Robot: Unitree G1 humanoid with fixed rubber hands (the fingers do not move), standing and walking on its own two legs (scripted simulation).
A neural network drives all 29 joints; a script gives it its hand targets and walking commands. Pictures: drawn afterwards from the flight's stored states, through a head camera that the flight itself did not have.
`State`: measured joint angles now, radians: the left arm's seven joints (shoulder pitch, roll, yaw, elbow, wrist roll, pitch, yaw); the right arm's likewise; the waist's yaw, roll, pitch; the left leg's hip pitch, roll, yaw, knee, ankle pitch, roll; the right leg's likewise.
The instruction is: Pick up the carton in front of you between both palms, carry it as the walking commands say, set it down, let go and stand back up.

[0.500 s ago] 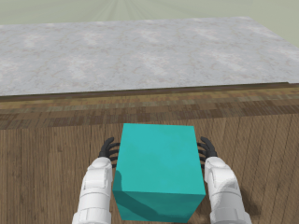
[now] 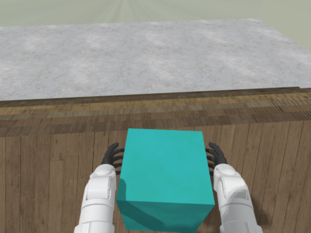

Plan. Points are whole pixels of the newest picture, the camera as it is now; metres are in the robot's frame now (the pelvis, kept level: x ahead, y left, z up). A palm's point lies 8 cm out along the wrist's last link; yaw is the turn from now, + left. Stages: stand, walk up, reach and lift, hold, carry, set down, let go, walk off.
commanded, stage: reach and lift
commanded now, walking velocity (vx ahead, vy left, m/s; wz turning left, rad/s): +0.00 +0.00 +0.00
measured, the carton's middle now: (162, 182) +0.29 +0.00 -0.04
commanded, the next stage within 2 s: hold in 0.28 s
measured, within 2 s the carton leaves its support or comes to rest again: neither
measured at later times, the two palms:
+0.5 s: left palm (106, 167) +0.28 +0.15 +0.05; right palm (222, 167) +0.28 -0.15 +0.05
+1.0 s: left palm (106, 167) +0.28 +0.15 +0.05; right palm (222, 167) +0.28 -0.15 +0.05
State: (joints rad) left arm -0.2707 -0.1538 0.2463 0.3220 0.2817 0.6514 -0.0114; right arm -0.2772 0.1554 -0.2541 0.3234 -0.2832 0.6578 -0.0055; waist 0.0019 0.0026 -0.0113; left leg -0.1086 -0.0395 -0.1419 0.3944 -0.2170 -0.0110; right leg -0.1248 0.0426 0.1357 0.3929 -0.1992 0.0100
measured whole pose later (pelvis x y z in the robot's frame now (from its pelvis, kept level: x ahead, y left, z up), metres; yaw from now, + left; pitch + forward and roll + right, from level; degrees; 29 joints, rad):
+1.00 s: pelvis -0.01 +0.00 +0.00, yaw +0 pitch -7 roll +0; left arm -0.29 -0.16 0.25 0.26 0.29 0.75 -0.02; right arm -0.30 0.16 -0.26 0.26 -0.29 0.75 0.01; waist 0.00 0.00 0.01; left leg -0.05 -0.04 -0.13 0.37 -0.20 -0.01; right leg -0.06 0.04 0.13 0.37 -0.18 0.01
